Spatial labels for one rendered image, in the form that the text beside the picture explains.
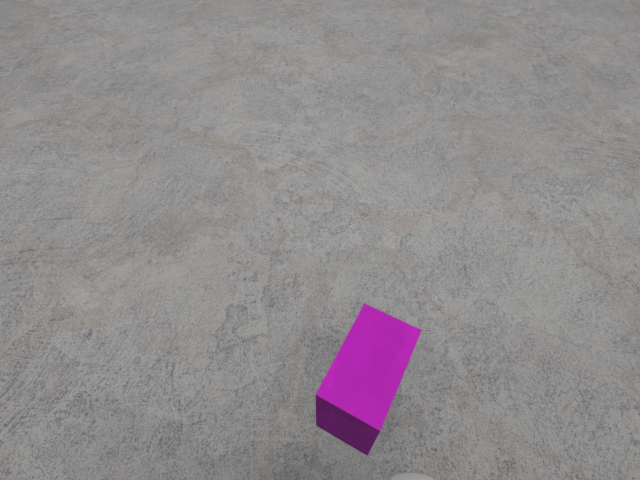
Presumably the carton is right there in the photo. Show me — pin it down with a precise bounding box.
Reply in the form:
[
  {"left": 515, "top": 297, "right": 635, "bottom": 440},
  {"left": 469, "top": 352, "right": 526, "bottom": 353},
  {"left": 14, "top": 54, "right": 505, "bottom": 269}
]
[{"left": 316, "top": 303, "right": 421, "bottom": 455}]

